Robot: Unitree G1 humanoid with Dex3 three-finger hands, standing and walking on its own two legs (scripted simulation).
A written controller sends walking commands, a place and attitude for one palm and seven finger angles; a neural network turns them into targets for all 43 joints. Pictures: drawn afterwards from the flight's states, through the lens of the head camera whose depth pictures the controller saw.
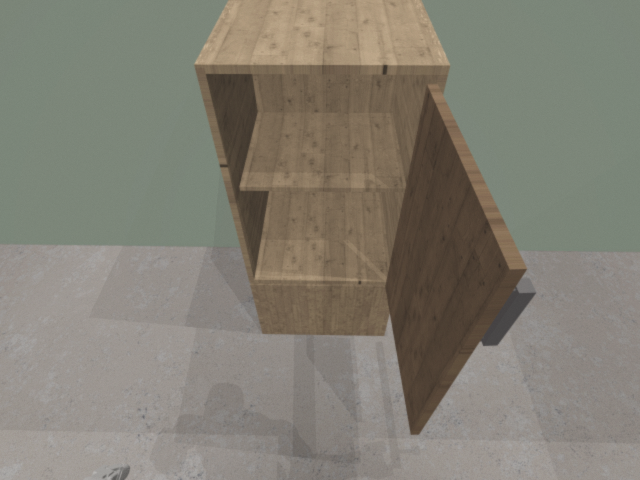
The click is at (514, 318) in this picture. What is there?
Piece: cupboard door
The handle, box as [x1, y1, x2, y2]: [480, 278, 535, 345]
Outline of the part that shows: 529,278 520,279 480,341 483,345 496,345 533,296 535,290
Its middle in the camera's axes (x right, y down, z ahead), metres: +0.24 +0.11 +0.54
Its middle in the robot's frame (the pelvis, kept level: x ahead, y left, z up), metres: +0.35 -0.22 -0.01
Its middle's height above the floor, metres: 0.77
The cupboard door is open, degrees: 93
